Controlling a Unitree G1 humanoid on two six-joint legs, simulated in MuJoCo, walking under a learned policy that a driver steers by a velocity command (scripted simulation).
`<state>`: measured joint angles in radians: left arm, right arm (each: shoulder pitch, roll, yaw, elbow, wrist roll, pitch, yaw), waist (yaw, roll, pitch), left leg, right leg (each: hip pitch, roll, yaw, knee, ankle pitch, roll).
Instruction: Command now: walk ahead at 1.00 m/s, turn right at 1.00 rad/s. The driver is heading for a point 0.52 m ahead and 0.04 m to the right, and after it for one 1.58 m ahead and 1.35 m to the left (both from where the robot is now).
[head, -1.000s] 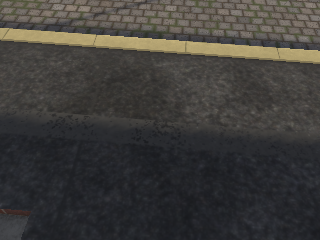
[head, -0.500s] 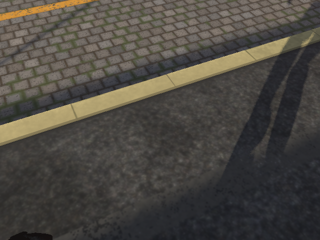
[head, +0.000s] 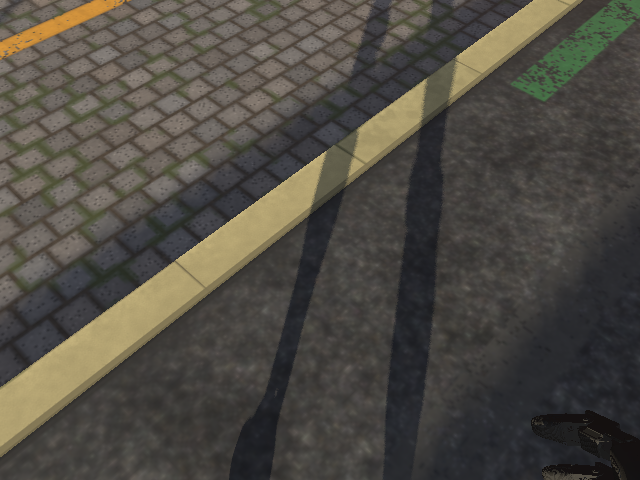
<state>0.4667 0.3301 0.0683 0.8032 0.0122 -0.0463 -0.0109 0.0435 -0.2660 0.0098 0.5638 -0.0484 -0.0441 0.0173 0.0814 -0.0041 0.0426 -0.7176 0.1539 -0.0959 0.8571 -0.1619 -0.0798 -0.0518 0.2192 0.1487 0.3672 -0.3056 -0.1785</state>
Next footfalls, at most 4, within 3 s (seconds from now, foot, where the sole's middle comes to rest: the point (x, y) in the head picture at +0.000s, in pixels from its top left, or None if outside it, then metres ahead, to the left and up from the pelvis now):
0.14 left None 0.34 0.18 -0.77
0.54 right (397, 390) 0.66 -0.10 -0.77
1.04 left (283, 371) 0.69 0.16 -0.77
1.46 right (385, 357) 0.74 -0.07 -0.77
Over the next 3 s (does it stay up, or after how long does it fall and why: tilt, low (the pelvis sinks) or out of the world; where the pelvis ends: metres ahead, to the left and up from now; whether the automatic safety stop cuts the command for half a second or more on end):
stays up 1.14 0.97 -0.19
